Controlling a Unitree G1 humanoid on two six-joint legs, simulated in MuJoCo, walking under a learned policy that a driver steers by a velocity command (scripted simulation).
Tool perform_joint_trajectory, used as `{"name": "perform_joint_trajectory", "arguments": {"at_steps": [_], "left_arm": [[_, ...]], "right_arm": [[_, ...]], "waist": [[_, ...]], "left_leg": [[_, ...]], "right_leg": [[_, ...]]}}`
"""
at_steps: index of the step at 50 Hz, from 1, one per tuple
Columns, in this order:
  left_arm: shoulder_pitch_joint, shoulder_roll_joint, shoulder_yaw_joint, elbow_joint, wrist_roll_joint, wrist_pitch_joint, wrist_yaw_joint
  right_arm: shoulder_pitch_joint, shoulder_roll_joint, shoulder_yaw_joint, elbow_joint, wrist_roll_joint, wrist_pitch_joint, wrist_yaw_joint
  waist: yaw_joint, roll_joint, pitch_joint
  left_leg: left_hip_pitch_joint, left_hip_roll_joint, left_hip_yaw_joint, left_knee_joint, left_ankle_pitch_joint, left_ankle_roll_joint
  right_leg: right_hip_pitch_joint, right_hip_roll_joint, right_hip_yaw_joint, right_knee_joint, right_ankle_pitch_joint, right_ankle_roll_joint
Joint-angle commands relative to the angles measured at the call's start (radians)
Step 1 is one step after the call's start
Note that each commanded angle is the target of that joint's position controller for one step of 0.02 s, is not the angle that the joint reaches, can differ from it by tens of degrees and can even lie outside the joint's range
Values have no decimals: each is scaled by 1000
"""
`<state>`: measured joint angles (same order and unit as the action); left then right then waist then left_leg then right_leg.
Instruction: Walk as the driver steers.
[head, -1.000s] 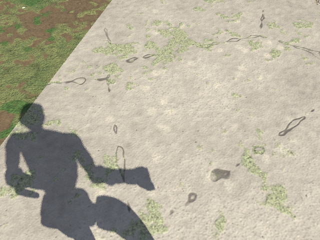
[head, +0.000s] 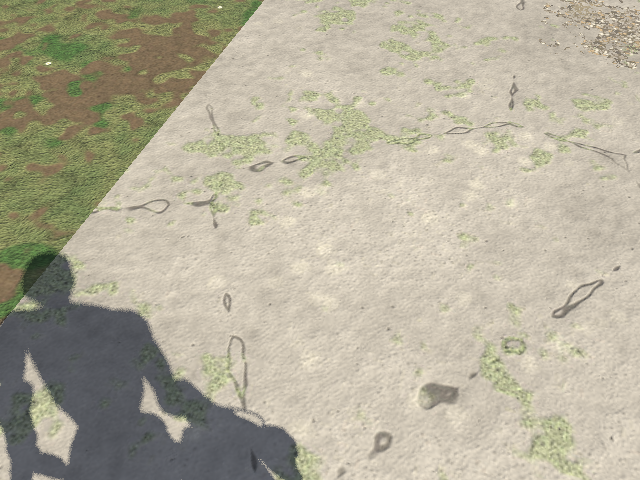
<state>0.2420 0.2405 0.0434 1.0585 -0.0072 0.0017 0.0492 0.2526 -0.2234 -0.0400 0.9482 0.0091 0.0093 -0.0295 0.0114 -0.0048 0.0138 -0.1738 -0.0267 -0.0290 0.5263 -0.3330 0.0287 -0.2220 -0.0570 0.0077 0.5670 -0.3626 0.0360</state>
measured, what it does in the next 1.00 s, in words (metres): walks ahead: left foot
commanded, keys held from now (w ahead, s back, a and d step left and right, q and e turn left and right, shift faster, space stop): w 0.96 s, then w+e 0.04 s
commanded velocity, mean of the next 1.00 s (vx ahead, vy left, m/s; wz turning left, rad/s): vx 0.42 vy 0.00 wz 0.00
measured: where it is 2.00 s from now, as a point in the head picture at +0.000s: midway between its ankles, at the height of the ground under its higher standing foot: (404, 289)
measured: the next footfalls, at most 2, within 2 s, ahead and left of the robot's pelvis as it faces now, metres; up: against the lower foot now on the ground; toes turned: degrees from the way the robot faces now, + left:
left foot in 0.64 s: +0.44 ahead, +0.08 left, +0.00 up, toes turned +2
right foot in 1.18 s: +0.74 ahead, -0.17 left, +0.00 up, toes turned -7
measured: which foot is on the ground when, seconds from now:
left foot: down 0.00-0.16, up 0.18-0.62, down 0.64-1.00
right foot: down 0.00-0.66, up 0.68-1.00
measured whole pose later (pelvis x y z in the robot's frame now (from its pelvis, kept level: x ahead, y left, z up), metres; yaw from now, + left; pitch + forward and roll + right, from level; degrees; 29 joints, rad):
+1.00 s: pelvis +0.45 -0.01 +0.01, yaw -1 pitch +1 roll +2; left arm 0.09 0.26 0.06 0.88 -0.01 -0.08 0.01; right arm 0.34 -0.24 -0.05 1.02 0.01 -0.09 0.00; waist -0.07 -0.04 0.01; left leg -0.02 -0.08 0.06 0.20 -0.19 0.06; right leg -0.68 -0.14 0.04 0.71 0.04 0.00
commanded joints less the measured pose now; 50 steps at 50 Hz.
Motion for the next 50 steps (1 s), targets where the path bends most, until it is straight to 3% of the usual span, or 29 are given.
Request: {"name": "perform_joint_trajectory", "arguments": {"at_steps": [1,2,4,6,7,8,9,10,11,13,15,18,21,25,28,30,31,32,33,34,35,36,37,38,39,41,42,46,50], "left_arm": [[-79,61,8,-79,-13,-40,-10],[-84,68,11,-87,-22,-57,-20],[-64,80,14,-91,-33,-85,-40],[73,71,23,-26,-26,-100,-51],[168,72,32,25,-12,-97,-53],[278,104,43,52,-3,-95,-52],[368,232,66,48,-10,-99,-55],[334,202,47,44,9,-111,-62],[235,150,31,11,4,-121,-62],[145,116,16,-25,1,-125,-68],[175,70,0,-20,7,-116,-66],[238,91,-2,-9,11,-103,-49],[239,115,0,-21,13,-94,-34],[289,122,6,-5,0,-92,-29],[281,135,18,-2,-7,-83,-27],[252,163,30,-14,-1,-73,-26],[233,163,31,-20,4,-63,-26],[215,153,25,-36,11,-59,-27],[309,44,-5,-60,19,-71,-40],[335,-5,-23,-41,-2,-100,-49],[226,95,6,-77,-33,-125,-54],[132,127,14,-110,-50,-137,-51],[93,120,18,-118,-41,-138,-43],[100,115,29,-115,-25,-126,-35],[130,86,27,-112,-19,-112,-33],[135,52,25,-119,-14,-90,-30],[101,58,27,-137,-11,-85,-28],[-74,73,28,-203,3,-88,-34],[-215,51,11,-237,-9,-95,-55]], "right_arm": [[87,-218,-54,-14,13,-26,-5],[78,-210,-53,-16,10,-40,-4],[23,-185,-48,-33,18,-57,-1],[-75,-185,-47,-54,37,-52,2],[-81,-165,-42,-58,29,-49,5],[-87,-106,-24,-66,16,-53,9],[-86,-57,-12,-104,5,-68,7],[-86,-91,-22,-111,34,-82,7],[-87,-115,-26,-108,52,-95,13],[-83,-129,-35,-82,33,-110,20],[-102,-128,-43,-76,14,-109,31],[-171,-77,-33,-97,10,-97,41],[-302,-48,-17,-143,14,-96,48],[-412,-58,-7,-181,22,-100,65],[-432,-84,-11,-202,24,-110,80],[-335,-133,-34,-182,21,-113,78],[-187,-170,-56,-140,23,-110,72],[-3,-212,-77,-86,22,-104,61],[163,-304,-99,-53,-7,-99,52],[177,-254,-80,-35,0,-94,56],[80,-191,-59,-39,11,-99,59],[-15,-151,-47,-59,8,-104,58],[-87,-122,-36,-65,-1,-113,64],[-122,-93,-27,-65,-11,-122,68],[-129,-85,-23,-57,-16,-124,71],[-103,-100,-24,-33,-9,-128,68],[-85,-120,-27,-23,-10,-130,61],[-11,-162,-33,-1,-8,-123,32],[71,-190,-36,24,4,-116,23]], "waist": [[-57,211,148],[-50,215,168],[-17,179,156],[69,125,92],[96,84,58],[127,-58,11],[132,-321,-24],[102,-263,6],[62,-161,104],[31,-93,121],[33,-100,92],[45,-85,78],[65,-76,106],[80,-83,147],[47,-85,136],[-22,-121,41],[-100,-131,-52],[-181,-121,-160],[-159,86,-343],[-139,234,-455],[-134,176,-277],[-103,116,-144],[-61,35,-62],[-22,41,-38],[5,62,-30],[24,69,-1],[24,66,20],[-15,44,56],[-68,47,59]], "left_leg": [[-100,285,-432,-375,-548,198],[-87,325,-483,-392,-499,223],[-34,331,-437,-365,-356,204],[-154,220,-242,-282,-202,133],[-229,154,-158,-179,-130,104],[-328,71,-43,71,-49,52],[-519,-38,57,384,-167,-11],[-599,-11,-49,578,-247,2],[-674,56,-77,652,-150,26],[-669,118,-48,607,43,45],[-601,138,-16,522,140,34],[-602,125,31,411,214,-5],[-536,99,60,202,323,-25],[-474,73,75,52,395,-8],[-446,64,64,-7,350,34],[-287,12,94,-2,288,69],[-105,-20,115,-4,280,97],[178,27,60,14,290,136],[600,300,-349,10,154,277],[673,437,-744,-203,-13,363],[523,386,-651,-253,-71,302],[348,352,-489,-278,-8,262],[177,312,-368,-314,107,236],[75,271,-278,-339,177,213],[6,249,-231,-366,194,209],[-72,237,-173,-410,223,224],[-89,237,-155,-429,232,231],[-45,214,-88,-448,289,211],[23,203,-10,-440,299,177]], "right_leg": [[-221,47,-52,212,-110,-48],[-276,15,-10,273,-139,-71],[-292,-25,17,207,-178,-114],[28,30,-68,-65,54,-122],[189,76,-89,-97,152,-94],[323,-33,84,-174,73,-110],[421,-277,525,-354,-57,-235],[349,-360,732,-431,-244,-321],[303,-340,645,-432,-289,-302],[275,-246,424,-436,-97,-225],[273,-180,260,-437,166,-185],[283,-154,153,-434,422,-200],[210,-131,89,-468,436,-195],[219,-157,59,-490,432,-205],[317,-197,43,-428,579,-192],[365,-205,28,-287,930,-171],[346,-179,2,-119,1074,-152],[189,-141,-10,106,1002,-123],[-197,-4,-33,504,534,-68],[-374,125,79,762,-182,-51],[-479,58,135,846,-161,-79],[-492,4,100,827,-75,-95],[-448,-43,79,754,6,-95],[-380,-78,80,689,54,-94],[-323,-92,82,658,73,-90],[-308,-106,64,594,79,-75],[-338,-113,59,550,113,-63],[-435,-109,39,278,351,-32],[-376,-55,-15,59,492,-34]]}}
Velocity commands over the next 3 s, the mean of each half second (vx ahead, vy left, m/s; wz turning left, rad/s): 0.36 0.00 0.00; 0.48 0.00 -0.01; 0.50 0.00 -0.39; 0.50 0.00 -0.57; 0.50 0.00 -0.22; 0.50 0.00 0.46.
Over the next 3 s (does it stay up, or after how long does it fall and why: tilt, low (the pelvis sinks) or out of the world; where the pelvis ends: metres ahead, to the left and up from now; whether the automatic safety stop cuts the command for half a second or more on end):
stays up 1.50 -0.44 0.01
